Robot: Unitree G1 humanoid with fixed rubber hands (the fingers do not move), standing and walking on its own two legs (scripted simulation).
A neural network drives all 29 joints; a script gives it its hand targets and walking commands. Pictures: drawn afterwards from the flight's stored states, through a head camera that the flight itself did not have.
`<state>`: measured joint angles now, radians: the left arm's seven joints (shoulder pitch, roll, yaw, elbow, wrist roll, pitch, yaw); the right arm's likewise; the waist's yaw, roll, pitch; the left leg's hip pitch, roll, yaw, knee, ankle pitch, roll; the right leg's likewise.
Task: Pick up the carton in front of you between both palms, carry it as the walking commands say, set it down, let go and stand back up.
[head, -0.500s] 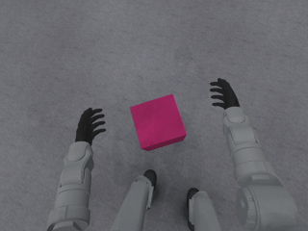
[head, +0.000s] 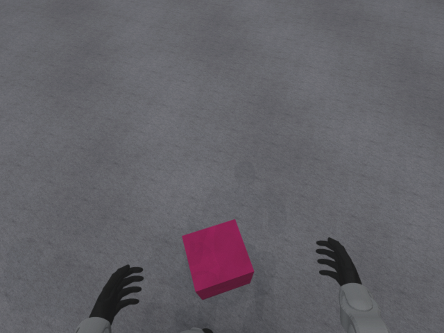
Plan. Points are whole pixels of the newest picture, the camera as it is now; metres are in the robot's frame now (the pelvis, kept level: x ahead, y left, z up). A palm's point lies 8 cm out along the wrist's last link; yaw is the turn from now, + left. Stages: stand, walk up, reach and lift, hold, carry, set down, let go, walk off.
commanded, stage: let go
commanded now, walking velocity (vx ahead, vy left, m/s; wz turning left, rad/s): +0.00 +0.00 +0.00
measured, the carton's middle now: (218, 261) +0.39 +0.08 -0.64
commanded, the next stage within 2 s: stand in 0.66 s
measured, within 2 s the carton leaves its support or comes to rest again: neither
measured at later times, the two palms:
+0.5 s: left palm (111, 313) +0.16 +0.22 -0.05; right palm out of the picture +0.16 -0.25 -0.06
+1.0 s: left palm (78, 329) +0.13 +0.29 -0.10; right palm out of the picture +0.12 -0.29 -0.06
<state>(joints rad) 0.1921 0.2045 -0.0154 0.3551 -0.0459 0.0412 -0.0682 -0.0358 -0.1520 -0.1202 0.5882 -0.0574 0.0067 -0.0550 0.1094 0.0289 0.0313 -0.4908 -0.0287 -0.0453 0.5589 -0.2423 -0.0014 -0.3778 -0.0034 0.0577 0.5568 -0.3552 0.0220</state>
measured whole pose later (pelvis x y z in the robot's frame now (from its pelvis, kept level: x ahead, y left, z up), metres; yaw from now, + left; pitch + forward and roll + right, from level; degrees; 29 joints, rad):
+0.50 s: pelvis +0.00 -0.02 +0.01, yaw +1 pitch -2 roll +1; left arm 0.23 0.23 0.02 0.39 0.02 0.18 -0.02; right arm 0.24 -0.21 -0.02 0.48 0.02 0.06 0.03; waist 0.01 -0.02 0.04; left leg -0.21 -0.01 -0.07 0.48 -0.23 -0.03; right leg -0.10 0.01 0.04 0.48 -0.34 -0.01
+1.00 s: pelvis +0.01 +0.01 +0.00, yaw -1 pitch +0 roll +0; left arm 0.24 0.35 0.05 0.69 0.05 0.02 0.02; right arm 0.20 -0.32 -0.07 0.74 -0.04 0.01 -0.01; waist -0.01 -0.07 0.02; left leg -0.27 -0.02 -0.03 0.54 -0.28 0.02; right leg -0.14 -0.01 0.07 0.49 -0.35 0.03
